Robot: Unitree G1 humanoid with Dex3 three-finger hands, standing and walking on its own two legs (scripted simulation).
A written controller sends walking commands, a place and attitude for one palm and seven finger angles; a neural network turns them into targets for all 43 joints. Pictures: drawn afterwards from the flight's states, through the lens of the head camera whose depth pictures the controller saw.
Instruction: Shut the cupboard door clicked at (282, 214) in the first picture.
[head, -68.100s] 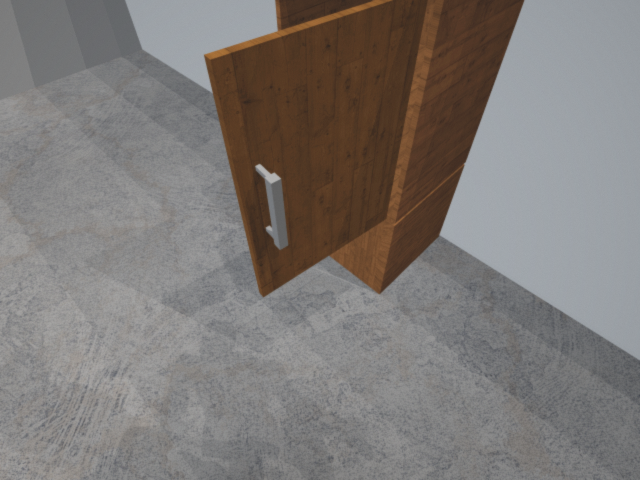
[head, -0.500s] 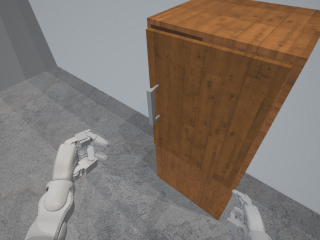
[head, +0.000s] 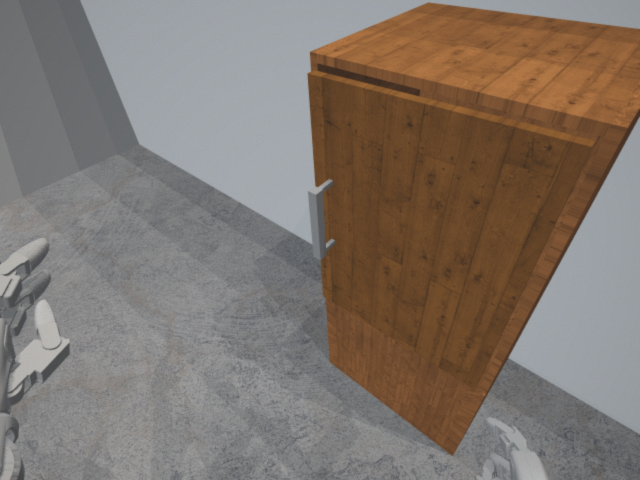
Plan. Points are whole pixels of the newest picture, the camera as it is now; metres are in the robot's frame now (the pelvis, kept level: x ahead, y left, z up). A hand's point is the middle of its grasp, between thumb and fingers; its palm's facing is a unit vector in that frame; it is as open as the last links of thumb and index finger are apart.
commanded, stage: draw the hand back to the body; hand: left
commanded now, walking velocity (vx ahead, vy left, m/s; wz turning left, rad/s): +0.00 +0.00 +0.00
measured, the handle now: (323, 220) +0.62 +0.09 -0.04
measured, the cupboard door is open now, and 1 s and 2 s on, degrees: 2 2 2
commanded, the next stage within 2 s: step back with the hand held close in 0.24 s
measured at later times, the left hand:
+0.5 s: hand (75, 344) +0.18 +0.26 +0.16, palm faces +0.46 -0.78 -0.42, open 7.4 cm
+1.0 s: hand (14, 409) +0.12 +0.29 +0.15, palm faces +0.44 -0.77 -0.46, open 7.4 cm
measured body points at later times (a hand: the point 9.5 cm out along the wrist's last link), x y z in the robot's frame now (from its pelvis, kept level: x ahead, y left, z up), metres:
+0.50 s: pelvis -0.01 +0.00 +0.00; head -0.03 -0.03 +0.45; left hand +0.15 +0.30 +0.19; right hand +0.17 -0.23 -0.09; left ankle -0.01 +0.11 -0.74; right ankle -0.02 -0.13 -0.74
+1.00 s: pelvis -0.08 +0.02 -0.01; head -0.08 +0.02 +0.44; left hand +0.09 +0.33 +0.18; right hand +0.09 -0.23 -0.09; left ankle -0.01 +0.11 -0.74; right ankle -0.02 -0.13 -0.74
